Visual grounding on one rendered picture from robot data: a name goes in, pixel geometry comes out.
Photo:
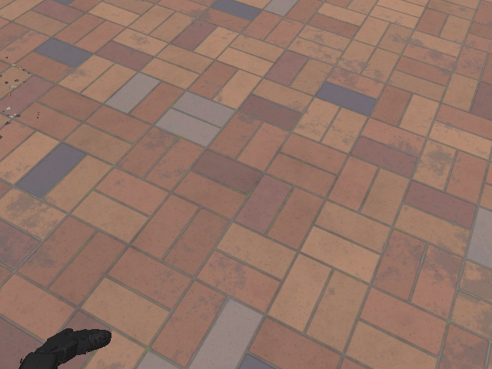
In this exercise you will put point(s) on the robot left hand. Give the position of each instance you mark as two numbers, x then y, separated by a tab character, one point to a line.
65	345

